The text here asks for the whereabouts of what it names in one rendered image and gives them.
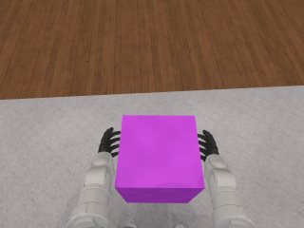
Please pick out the carton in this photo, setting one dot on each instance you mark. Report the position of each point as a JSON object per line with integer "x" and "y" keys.
{"x": 159, "y": 159}

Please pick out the robot right hand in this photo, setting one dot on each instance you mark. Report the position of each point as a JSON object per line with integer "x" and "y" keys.
{"x": 210, "y": 145}

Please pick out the robot right forearm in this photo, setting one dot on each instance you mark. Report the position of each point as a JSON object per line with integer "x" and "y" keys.
{"x": 228, "y": 206}

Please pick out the robot left hand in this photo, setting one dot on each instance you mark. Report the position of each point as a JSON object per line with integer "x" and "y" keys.
{"x": 106, "y": 142}

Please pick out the robot left forearm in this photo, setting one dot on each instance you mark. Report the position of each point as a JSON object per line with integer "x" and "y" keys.
{"x": 92, "y": 206}

